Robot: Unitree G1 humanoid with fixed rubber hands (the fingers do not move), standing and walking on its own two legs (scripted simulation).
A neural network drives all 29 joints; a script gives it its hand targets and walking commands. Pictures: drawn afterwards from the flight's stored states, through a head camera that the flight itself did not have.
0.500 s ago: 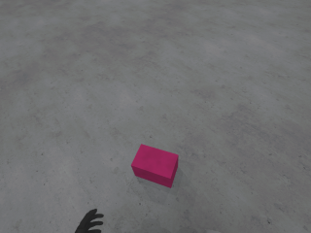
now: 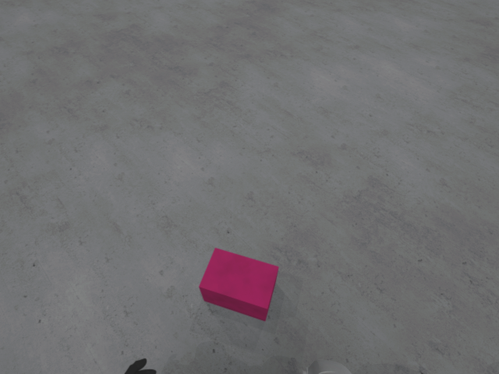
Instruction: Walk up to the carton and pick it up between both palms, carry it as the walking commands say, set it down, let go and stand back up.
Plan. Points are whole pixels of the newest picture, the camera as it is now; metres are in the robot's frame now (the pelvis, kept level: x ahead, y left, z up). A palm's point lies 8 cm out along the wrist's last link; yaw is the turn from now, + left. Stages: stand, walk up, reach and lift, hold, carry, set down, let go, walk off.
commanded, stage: walk up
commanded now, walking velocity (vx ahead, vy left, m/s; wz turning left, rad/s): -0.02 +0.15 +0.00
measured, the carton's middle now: (240, 284) +0.48 +0.04 -0.68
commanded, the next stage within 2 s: none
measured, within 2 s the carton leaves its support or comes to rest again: neither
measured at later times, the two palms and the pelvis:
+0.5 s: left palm out of the picture +0.05 +0.27 -0.15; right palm out of the picture +0.04 -0.21 -0.12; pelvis +0.00 +0.04 +0.00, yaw +2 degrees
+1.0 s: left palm out of the picture +0.08 +0.29 -0.12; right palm out of the picture +0.06 -0.19 -0.15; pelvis +0.03 +0.05 +0.00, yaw +1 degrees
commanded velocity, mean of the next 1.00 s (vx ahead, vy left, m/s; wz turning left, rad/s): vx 0.05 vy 0.16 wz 0.01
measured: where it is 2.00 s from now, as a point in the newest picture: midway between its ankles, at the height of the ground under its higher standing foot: outside the picture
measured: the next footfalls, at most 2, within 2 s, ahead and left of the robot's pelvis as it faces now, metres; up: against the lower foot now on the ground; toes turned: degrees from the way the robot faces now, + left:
right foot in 0.10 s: +0.04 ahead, -0.15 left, +0.00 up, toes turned -8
left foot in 0.40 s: +0.03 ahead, +0.12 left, +0.00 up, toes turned +4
